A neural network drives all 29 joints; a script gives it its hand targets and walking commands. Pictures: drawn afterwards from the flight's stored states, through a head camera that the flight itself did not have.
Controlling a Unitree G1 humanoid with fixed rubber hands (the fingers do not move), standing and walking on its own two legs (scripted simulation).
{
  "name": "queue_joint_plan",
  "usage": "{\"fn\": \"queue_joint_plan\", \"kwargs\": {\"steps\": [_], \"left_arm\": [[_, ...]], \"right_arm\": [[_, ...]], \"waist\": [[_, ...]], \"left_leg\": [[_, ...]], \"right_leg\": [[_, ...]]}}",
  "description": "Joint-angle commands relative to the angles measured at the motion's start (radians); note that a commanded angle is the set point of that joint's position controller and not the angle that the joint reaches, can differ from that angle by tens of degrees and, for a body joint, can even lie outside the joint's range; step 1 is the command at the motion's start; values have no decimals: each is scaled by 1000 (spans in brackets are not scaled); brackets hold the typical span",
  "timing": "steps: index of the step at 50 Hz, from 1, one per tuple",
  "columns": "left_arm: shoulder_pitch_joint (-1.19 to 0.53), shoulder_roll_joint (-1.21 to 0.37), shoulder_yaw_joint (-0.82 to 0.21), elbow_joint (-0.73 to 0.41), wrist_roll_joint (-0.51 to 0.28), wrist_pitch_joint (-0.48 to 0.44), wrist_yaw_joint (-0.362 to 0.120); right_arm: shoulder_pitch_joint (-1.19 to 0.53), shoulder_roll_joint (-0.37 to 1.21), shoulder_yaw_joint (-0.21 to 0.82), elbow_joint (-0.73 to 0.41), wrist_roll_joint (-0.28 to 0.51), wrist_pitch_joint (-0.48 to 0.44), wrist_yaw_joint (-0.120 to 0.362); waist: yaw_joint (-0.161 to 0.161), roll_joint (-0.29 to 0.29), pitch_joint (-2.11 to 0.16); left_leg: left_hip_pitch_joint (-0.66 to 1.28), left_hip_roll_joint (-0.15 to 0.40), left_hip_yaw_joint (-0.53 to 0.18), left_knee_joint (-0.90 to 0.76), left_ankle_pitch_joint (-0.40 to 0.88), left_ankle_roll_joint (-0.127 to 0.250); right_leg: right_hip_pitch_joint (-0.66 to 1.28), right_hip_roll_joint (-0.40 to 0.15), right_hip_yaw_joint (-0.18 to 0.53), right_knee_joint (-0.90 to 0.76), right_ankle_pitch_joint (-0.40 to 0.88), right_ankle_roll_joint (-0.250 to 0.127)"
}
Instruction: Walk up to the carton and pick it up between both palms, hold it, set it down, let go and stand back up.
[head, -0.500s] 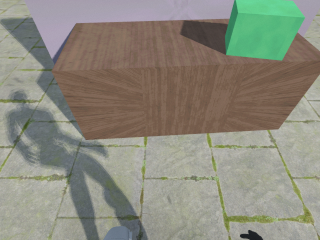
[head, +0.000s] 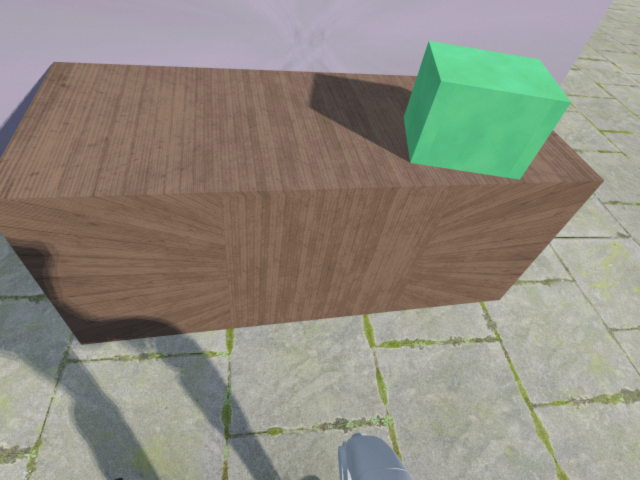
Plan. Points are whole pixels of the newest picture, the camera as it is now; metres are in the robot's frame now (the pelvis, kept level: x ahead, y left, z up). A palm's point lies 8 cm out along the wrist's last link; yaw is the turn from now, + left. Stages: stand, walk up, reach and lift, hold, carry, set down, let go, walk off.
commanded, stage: walk up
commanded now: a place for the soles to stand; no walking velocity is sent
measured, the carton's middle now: (474, 111) +0.99 -0.48 -0.02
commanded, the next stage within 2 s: none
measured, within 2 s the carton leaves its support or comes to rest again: neither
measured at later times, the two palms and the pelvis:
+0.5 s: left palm (204, 429) +0.22 +0.13 -0.11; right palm (543, 382) +0.28 -0.40 -0.11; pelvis +0.19 -0.14 +0.00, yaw +2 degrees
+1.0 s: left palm (262, 325) +0.39 +0.06 -0.14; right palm (558, 328) +0.37 -0.47 -0.10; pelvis +0.32 -0.21 -0.01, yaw +6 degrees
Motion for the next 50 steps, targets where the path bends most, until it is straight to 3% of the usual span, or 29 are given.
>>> {"fn": "queue_joint_plan", "kwargs": {"steps": [1,4,6,8,9,10,11,12,13,14,17,18,20,22,27,31,33,34,35,36,37,38,39,41,42,43,45,47,50], "left_arm": [[-53,-20,-18,-88,-13,-21,-19],[-159,-13,-17,-108,-17,-30,-13],[-153,-6,-7,-101,-7,-32,-10],[-104,10,9,-85,0,-38,-1],[-38,35,26,-65,4,-44,6],[73,83,46,-27,4,-53,17],[193,150,66,6,6,-61,32],[206,209,70,1,-6,-62,47],[142,239,80,-20,-29,-49,63],[87,213,70,-23,-47,-43,71],[19,118,29,-36,-29,-42,75],[2,100,24,-29,-21,-44,72],[-10,83,19,-26,-18,-51,63],[-14,68,12,-32,-14,-58,64],[37,91,9,-19,-1,-54,56],[131,113,7,-3,-4,-40,54],[137,127,0,-12,-6,-32,58],[107,132,-7,-25,-6,-30,60],[78,122,-20,-44,-2,-33,57],[94,62,-43,-73,2,-35,55],[148,86,-21,-61,12,-10,60],[98,130,-5,-62,27,23,62],[40,137,0,-81,33,39,59],[27,115,4,-68,12,45,45],[42,87,-3,-60,2,39,35],[58,53,-6,-59,1,34,26],[75,7,-14,-58,-3,26,11],[63,-4,-15,-72,-16,18,2],[3,14,-7,-87,-12,9,-2]], "right_arm": [[9,-222,-62,-61,1,-44,4],[62,-219,-65,-51,4,-40,9],[53,-255,-81,-52,-4,-27,4],[36,-283,-90,-64,-7,-11,3],[36,-276,-86,-65,-5,-2,4],[66,-230,-69,-72,-4,6,7],[142,-155,-41,-78,-6,12,14],[184,-95,-25,-106,7,21,22],[152,-141,-41,-132,27,38,15],[72,-163,-52,-148,18,51,12],[21,-144,-65,-130,22,50,20],[30,-135,-65,-122,23,47,22],[27,-123,-62,-108,22,49,24],[26,-114,-62,-93,22,54,24],[-102,-115,-62,-131,24,53,23],[-171,-97,-54,-163,13,36,5],[-113,-107,-60,-145,2,29,-9],[-31,-126,-68,-125,0,24,-16],[89,-168,-82,-98,-9,19,-25],[199,-238,-100,-87,-33,17,-39],[174,-281,-111,-94,-23,35,-56],[129,-273,-115,-80,-16,49,-70],[57,-252,-107,-93,-16,48,-73],[-71,-192,-85,-118,-21,26,-64],[-102,-178,-75,-117,-16,13,-52],[-112,-174,-74,-101,-14,2,-41],[-132,-205,-84,-84,-8,-14,-25],[-161,-230,-95,-96,-15,-19,-18],[-118,-247,-102,-96,-13,-19,-8]], "waist": [[16,260,48],[-19,220,21],[-10,206,-19],[23,204,-44],[60,141,-56],[109,27,-118],[148,-140,-214],[141,-271,-202],[145,-246,-207],[139,-174,-123],[76,-25,22],[60,8,16],[53,19,34],[44,-6,54],[84,-22,65],[119,-1,7],[82,20,-54],[25,56,-78],[-51,79,-146],[-110,250,-230],[-64,256,-248],[-70,168,-179],[-50,153,-65],[3,47,96],[21,67,122],[29,96,132],[40,200,114],[54,288,77],[22,325,6]], "left_leg": [[-79,169,-65,-202,224,202],[17,191,-60,-147,349,195],[38,235,-80,-118,309,194],[-17,267,-113,-70,221,193],[-77,244,-87,21,208,175],[-148,180,-29,231,188,140],[-241,79,6,484,-10,105],[-443,-47,-15,660,-365,60],[-488,-63,-75,780,-398,52],[-495,-22,-118,860,-340,57],[-445,11,-163,767,-180,40],[-407,11,-161,736,-154,35],[-388,-9,-140,732,-99,21],[-400,-15,-124,675,-33,8],[-398,-20,-62,382,20,17],[-306,-66,10,192,29,35],[-159,-77,9,118,76,56],[-22,-69,-10,44,129,78],[192,3,-117,20,154,122],[389,277,-503,-28,43,244],[370,446,-772,-47,-52,356],[270,481,-806,-89,-236,419],[140,470,-776,-143,-315,402],[-95,318,-469,-195,-250,270],[-175,240,-332,-186,-150,211],[-233,183,-253,-185,-81,183],[-268,141,-159,-177,2,192],[-248,144,-118,-146,29,202],[-220,147,-104,-102,6,193]], "right_leg": [[1,-67,-60,-216,89,5],[36,-74,-90,-413,93,-20],[123,-77,-97,-474,75,-50],[266,-61,-109,-535,28,-83],[394,-38,-124,-586,34,-101],[558,-22,-110,-619,12,-118],[721,-77,-36,-617,-28,-141],[790,-243,266,-690,-1,-206],[712,-323,435,-825,-148,-280],[581,-333,429,-889,-258,-286],[388,-233,136,-845,49,-190],[353,-213,105,-848,68,-183],[299,-198,71,-873,39,-202],[275,-182,42,-917,-60,-189],[306,-151,-13,-936,-144,-174],[426,-146,-30,-791,143,-148],[416,-141,-57,-697,235,-108],[355,-112,-92,-589,302,-72],[220,-78,-135,-416,294,-24],[-9,1,-160,-83,-103,16],[-102,40,-100,118,-417,27],[-150,-19,-43,200,-393,14],[-199,-42,-18,233,-349,12],[-135,-41,9,178,-196,15],[-68,-38,8,113,-135,14],[-13,-21,-12,98,-80,13],[31,-25,-38,54,-16,17],[59,-68,-30,-87,-20,12],[158,-96,-56,-298,-5,-9]]}}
